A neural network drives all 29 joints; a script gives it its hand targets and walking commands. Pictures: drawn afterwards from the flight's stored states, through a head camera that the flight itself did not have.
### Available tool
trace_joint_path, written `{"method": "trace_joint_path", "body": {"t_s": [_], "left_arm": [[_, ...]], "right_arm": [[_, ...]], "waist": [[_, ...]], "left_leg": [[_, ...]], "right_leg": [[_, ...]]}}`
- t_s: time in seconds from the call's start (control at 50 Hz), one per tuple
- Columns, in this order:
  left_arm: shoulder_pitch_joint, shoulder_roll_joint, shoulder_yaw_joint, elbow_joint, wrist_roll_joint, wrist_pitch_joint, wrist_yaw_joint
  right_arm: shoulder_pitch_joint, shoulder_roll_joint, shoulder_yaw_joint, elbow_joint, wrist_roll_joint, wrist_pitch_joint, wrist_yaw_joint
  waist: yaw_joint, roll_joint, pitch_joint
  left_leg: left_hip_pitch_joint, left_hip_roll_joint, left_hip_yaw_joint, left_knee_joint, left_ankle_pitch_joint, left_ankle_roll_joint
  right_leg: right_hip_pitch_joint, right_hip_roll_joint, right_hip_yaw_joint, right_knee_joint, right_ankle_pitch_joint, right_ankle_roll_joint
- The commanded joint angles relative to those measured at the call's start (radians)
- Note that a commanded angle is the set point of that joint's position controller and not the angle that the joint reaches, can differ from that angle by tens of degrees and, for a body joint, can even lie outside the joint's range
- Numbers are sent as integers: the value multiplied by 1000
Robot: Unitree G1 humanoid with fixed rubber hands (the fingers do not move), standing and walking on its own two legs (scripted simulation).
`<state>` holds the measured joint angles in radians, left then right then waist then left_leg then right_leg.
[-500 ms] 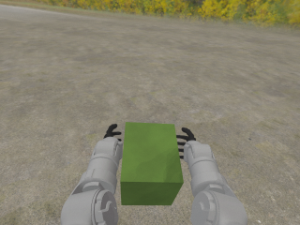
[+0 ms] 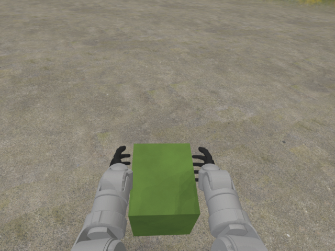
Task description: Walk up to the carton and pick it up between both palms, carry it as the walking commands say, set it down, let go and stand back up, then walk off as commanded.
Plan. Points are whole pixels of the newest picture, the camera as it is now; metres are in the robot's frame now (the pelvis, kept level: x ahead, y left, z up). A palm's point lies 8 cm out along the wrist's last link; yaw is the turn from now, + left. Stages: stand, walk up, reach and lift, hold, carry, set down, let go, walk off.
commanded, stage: reach and lift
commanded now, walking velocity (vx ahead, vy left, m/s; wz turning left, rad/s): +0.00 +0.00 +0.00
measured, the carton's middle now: (161, 189) +0.30 +0.00 -0.04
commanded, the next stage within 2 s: hold in 0.72 s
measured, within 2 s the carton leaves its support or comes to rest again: neither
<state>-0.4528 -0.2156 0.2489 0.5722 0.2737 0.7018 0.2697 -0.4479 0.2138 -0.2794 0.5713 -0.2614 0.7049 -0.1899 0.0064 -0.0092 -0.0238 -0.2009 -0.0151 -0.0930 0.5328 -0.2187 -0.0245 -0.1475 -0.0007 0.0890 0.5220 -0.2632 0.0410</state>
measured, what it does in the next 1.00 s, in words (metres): stands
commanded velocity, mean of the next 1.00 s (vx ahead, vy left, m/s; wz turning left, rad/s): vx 0.00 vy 0.00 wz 0.00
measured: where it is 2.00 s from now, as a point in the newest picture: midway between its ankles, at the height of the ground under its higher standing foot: outside the picture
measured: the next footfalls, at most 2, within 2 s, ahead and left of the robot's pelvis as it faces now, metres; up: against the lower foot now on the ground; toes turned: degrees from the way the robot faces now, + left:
none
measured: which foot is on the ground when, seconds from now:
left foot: down 0.00-1.00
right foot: down 0.00-1.00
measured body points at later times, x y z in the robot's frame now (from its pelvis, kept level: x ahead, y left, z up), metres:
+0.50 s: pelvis -0.02 -0.01 +0.00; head -0.08 +0.00 +0.44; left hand +0.30 +0.11 +0.03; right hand +0.30 -0.13 +0.04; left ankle +0.05 +0.13 -0.73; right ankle +0.02 -0.15 -0.73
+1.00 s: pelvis -0.03 +0.00 -0.01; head -0.11 +0.01 +0.43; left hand +0.29 +0.11 +0.04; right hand +0.28 -0.13 +0.04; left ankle +0.05 +0.13 -0.73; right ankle +0.02 -0.15 -0.73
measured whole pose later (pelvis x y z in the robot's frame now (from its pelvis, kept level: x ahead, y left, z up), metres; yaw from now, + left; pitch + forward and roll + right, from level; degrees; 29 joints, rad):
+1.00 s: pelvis -0.03 +0.00 -0.01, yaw -1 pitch -9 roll +0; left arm -0.52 -0.24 0.31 0.66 0.30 0.69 0.31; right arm -0.50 0.22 -0.37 0.66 -0.28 0.68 -0.21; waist 0.00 -0.03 -0.04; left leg -0.24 -0.02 -0.08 0.59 -0.21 -0.02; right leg -0.20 0.00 0.11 0.61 -0.27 0.04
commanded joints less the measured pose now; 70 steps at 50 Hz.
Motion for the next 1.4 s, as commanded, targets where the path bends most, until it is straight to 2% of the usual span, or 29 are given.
{"method": "trace_joint_path", "body": {"t_s": [0.0, 0.08, 0.12, 0.16, 0.18, 0.24, 0.28, 0.32, 0.34, 0.42, 0.46, 0.5, 0.6, 0.64, 0.66, 0.78, 0.84, 0.86, 0.88, 0.92, 0.94, 1.02, 1.04, 1.08, 1.14, 1.16, 1.28, 1.36, 1.38], "left_arm": [[-706, -1079, -431, -71, -291, -53, -469], [-700, -1067, -441, -89, -294, -43, -483], [-675, -1059, -411, -43, -277, -35, -487], [-699, -1065, -433, -86, -283, -40, -489], [-710, -1055, -434, -91, -284, -37, -491], [-729, -1061, -459, -135, -303, -43, -494], [-712, -1054, -437, -105, -293, -37, -496], [-746, -1060, -445, -124, -298, -41, -494], [-736, -1069, -446, -108, -293, -36, -493], [-785, -1083, -438, -98, -299, -45, -495], [-772, -1107, -442, -77, -304, -47, -493], [-779, -1111, -428, -63, -302, -49, -492], [-777, -1134, -409, -20, -284, -44, -488], [-811, -1139, -402, -30, -294, -55, -487], [-803, -1145, -407, -30, -297, -56, -485], [-807, -1145, -371, 28, -279, -52, -478], [-816, -1154, -362, 47, -282, -56, -477], [-795, -1149, -342, 82, -270, -51, -475], [-822, -1148, -350, 66, -276, -56, -477], [-818, -1152, -347, 75, -275, -57, -476], [-841, -1158, -367, 42, -289, -66, -478], [-819, -1144, -361, 41, -284, -60, -480], [-818, -1138, -359, 32, -283, -63, -479], [-800, -1138, -348, 57, -279, -58, -481], [-826, -1143, -379, 18, -293, -61, -484], [-814, -1146, -381, 21, -298, -62, -484], [-768, -1154, -392, 11, -300, -51, -487], [-777, -1139, -391, -15, -300, -48, -488], [-762, -1145, -401, -24, -303, -48, -488]], "right_arm": [[-790, 1108, 500, -125, 308, -56, 393], [-743, 1127, 499, -116, 303, -49, 383], [-770, 1123, 491, -114, 305, -48, 381], [-751, 1138, 490, -102, 309, -51, 382], [-740, 1140, 479, -80, 300, -46, 379], [-766, 1155, 508, -122, 322, -52, 378], [-772, 1150, 494, -107, 312, -46, 378], [-803, 1151, 492, -112, 320, -54, 380], [-800, 1148, 478, -102, 317, -55, 381], [-819, 1151, 444, -59, 305, -62, 387], [-852, 1149, 452, -84, 316, -73, 390], [-836, 1144, 426, -48, 300, -73, 393], [-832, 1118, 384, -8, 276, -76, 403], [-899, 1123, 406, -49, 290, -88, 409], [-894, 1120, 408, -44, 289, -86, 410], [-898, 1099, 375, 3, 277, -84, 423], [-948, 1083, 382, -23, 280, -93, 426], [-933, 1072, 363, 14, 272, -87, 429], [-930, 1079, 362, 20, 272, -88, 431], [-939, 1079, 367, 9, 274, -91, 430], [-950, 1092, 382, -11, 282, -99, 430], [-900, 1111, 375, 11, 275, -88, 425], [-912, 1117, 387, 2, 281, -91, 425], [-906, 1107, 378, 8, 275, -90, 421], [-909, 1121, 396, -17, 289, -94, 420], [-911, 1121, 409, -24, 286, -94, 422], [-857, 1135, 424, -42, 292, -85, 417], [-837, 1140, 414, -23, 292, -77, 417], [-814, 1148, 428, -28, 295, -74, 417]], "waist": [[10, 0, -430], [10, -21, -400], [18, -29, -350], [14, -16, -365], [11, -33, -357], [13, -34, -383], [16, -36, -363], [14, -23, -350], [12, -7, -349], [-2, -5, -369], [1, 8, -420], [-6, 7, -430], [-21, 28, -370], [-9, 5, -397], [-14, -3, -403], [-7, 21, -357], [-4, 14, -371], [-4, 22, -335], [-7, 29, -349], [-4, 13, -349], [-8, 11, -399], [-8, 4, -391], [-5, -18, -386], [-8, -2, -359], [-9, 24, -379], [-9, 1, -404], [-10, 14, -402], [-11, 7, -366], [-11, 9, -379]], "left_leg": [[220, -79, 33, -78, 191, 0], [224, -87, 38, -71, 191, 2], [213, -89, 38, -73, 156, 6], [236, -94, 40, -65, 162, 2], [234, -93, 38, -64, 156, 4], [237, -93, 44, -59, 160, 5], [213, -94, 44, -62, 123, 7], [213, -90, 41, -60, 87, 6], [213, -93, 44, -59, 89, 3], [207, -87, 47, -58, 39, 0], [207, -86, 49, -57, 75, -2], [218, -88, 50, -54, 81, -6], [213, -83, 46, -68, 1, -8], [204, -77, 45, -68, -26, -3], [211, -79, 44, -68, -15, -4], [193, -67, 38, -83, -99, -3], [175, -61, 32, -87, -127, 0], [155, -58, 29, -101, -158, 2], [150, -58, 32, -102, -162, 1], [166, -61, 36, -92, -146, 1], [186, -61, 37, -83, -112, 0], [197, -71, 48, -71, -92, 0], [213, -74, 47, -66, -86, 2], [198, -72, 46, -71, -99, 1], [189, -73, 48, -67, -89, -2], [200, -68, 41, -68, -80, 0], [200, -73, 46, -65, -25, 0], [208, -75, 46, -66, -39, 0], [209, -72, 44, -69, 5, 1]], "right_leg": [[8, 82, -44, -91, 228, -21], [-10, 72, -35, -102, 238, -21], [-36, 62, -30, -113, 197, -20], [-55, 60, -30, -114, 187, -26], [-59, 59, -28, -118, 179, -26], [-42, 60, -28, -112, 186, -24], [-50, 59, -28, -118, 141, -22], [-79, 56, -26, -117, 83, -32], [-77, 57, -26, -118, 79, -35], [-101, 57, -33, -117, 13, -41], [-72, 63, -36, -106, 59, -42], [-83, 64, -38, -104, 59, -44], [-133, 65, -43, -112, -26, -56], [-131, 66, -48, -105, -52, -55], [-133, 68, -49, -103, -41, -58], [-173, 71, -59, -98, -112, -64], [-164, 76, -63, -88, -122, -62], [-164, 77, -70, -85, -132, -60], [-160, 78, -70, -85, -133, -59], [-169, 73, -67, -91, -133, -62], [-164, 76, -66, -84, -105, -61], [-177, 68, -59, -98, -117, -62], [-197, 63, -55, -106, -124, -62], [-196, 63, -59, -104, -133, -63], [-175, 64, -56, -100, -114, -64], [-172, 70, -60, -92, -103, -60], [-146, 68, -55, -98, -55, -60], [-166, 63, -52, -105, -76, -60], [-149, 66, -53, -102, -28, -57]]}}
